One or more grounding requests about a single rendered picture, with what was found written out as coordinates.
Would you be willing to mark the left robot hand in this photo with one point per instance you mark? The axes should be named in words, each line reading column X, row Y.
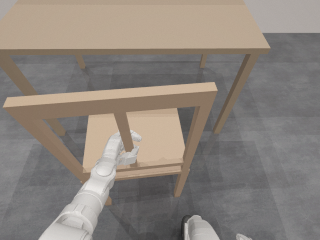
column 115, row 146

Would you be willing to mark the chair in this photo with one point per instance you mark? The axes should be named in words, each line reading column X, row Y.
column 151, row 112

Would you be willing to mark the table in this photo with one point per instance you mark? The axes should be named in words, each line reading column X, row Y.
column 131, row 27

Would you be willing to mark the right robot shin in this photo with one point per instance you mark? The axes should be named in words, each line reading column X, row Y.
column 195, row 217

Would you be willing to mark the robot left forearm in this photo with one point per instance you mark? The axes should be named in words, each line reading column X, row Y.
column 83, row 211

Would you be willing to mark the right robot thigh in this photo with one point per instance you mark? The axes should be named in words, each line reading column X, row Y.
column 199, row 229

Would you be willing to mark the left robot upper arm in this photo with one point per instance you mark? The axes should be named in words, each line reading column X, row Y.
column 59, row 231

